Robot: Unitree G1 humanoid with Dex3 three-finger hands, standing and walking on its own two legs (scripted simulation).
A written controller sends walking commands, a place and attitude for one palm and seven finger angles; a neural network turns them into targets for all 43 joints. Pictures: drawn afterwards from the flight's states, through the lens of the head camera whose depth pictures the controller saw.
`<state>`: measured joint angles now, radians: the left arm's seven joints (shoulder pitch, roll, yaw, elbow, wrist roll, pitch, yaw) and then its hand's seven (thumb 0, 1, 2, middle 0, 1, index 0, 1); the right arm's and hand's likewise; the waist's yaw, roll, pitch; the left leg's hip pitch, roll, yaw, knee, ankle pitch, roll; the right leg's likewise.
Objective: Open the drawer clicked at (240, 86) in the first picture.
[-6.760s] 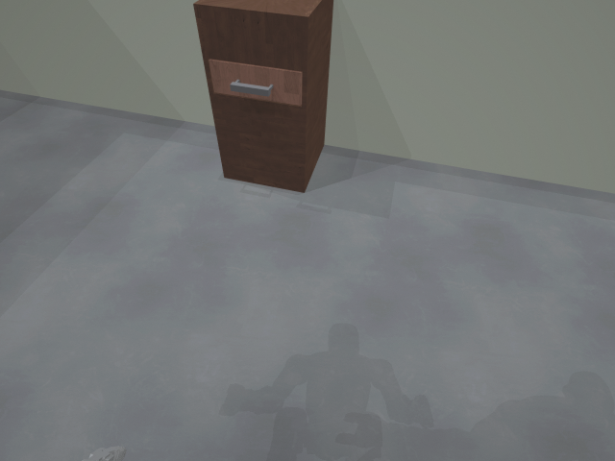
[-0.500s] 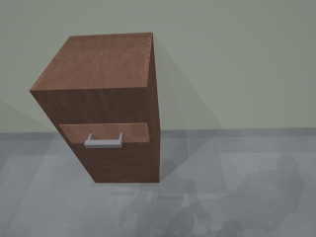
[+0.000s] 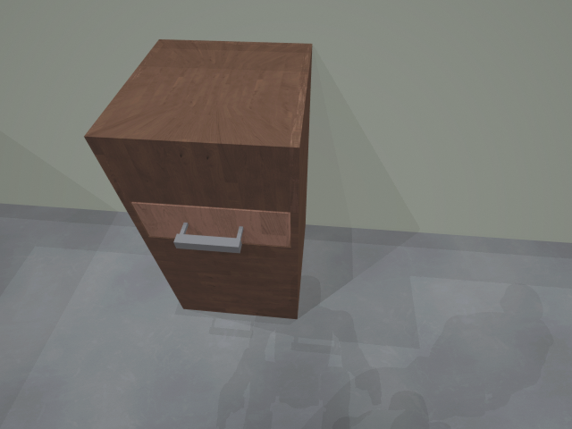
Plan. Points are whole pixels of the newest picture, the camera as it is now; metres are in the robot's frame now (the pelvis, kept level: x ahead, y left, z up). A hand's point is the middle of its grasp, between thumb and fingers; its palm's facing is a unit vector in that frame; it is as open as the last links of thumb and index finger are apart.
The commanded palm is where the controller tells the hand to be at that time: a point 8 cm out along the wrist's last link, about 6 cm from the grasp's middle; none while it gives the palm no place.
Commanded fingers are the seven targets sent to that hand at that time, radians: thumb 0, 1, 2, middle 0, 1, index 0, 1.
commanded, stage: come to a stop and stand still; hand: left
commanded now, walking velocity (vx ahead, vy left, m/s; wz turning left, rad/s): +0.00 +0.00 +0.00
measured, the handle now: (210, 235) +0.56 +0.26 -0.22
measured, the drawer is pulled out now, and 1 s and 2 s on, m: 0.00 0.00 0.00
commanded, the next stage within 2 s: look again from close up in 0.50 s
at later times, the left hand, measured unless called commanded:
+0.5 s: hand out of the picture +0.02 +0.22 -0.17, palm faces +0.01 -0.98 -0.19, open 7.3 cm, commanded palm none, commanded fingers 0.00 0.90 0.90 -0.20 -0.30 -0.20 -0.30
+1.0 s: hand out of the picture +0.01 +0.20 -0.18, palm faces -0.01 -0.98 -0.20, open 7.3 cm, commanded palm none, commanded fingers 0.00 0.90 0.90 -0.20 -0.30 -0.20 -0.30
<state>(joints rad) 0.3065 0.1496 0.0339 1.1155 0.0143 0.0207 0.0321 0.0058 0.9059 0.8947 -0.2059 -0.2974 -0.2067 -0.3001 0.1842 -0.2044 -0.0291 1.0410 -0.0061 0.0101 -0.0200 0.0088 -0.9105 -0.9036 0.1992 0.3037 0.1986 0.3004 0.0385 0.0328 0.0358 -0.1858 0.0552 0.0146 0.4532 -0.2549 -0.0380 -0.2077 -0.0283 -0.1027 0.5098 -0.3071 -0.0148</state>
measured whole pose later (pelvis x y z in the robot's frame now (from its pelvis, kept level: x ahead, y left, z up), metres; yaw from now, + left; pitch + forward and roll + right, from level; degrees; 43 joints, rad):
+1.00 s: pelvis +0.00 +0.03 +0.00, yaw -2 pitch -1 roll +0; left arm 0.28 0.15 -0.01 1.11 0.01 0.00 0.03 0.01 0.91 0.89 -0.20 -0.30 -0.20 -0.30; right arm 0.30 -0.17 0.02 1.07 -0.01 -0.02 -0.03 0.02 -0.92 -0.90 0.20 0.30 0.20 0.30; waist 0.00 0.01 0.02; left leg -0.18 0.03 0.06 0.52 -0.32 0.00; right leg -0.20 -0.06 -0.05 0.53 -0.31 0.02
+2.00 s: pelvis -0.02 +0.00 -0.03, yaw -5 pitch +8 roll +2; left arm 0.28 0.34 -0.06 -0.02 0.98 0.12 0.32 0.00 0.14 0.57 -0.27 -0.79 -0.28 -0.79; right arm 0.15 -0.19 0.03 0.59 -0.03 0.07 -0.02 0.02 -0.90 -0.90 0.20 0.30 0.20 0.30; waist 0.06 0.05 -0.09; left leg -0.52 0.04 0.02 0.78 -0.40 -0.04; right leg -0.58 -0.02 -0.01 0.84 -0.41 -0.02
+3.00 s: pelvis -0.01 +0.01 +0.00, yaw -4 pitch +4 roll +1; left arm -0.05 0.43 -0.06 0.07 0.95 0.00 0.10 0.00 -0.49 0.30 -0.32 -1.20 -0.32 -1.20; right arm 0.16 -0.26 -0.03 0.63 0.00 0.08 -0.03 0.02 -0.91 -0.90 0.20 0.30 0.20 0.30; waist 0.08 0.07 -0.02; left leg -0.27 0.03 0.01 0.50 -0.29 -0.03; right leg -0.31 -0.03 -0.03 0.54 -0.29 0.00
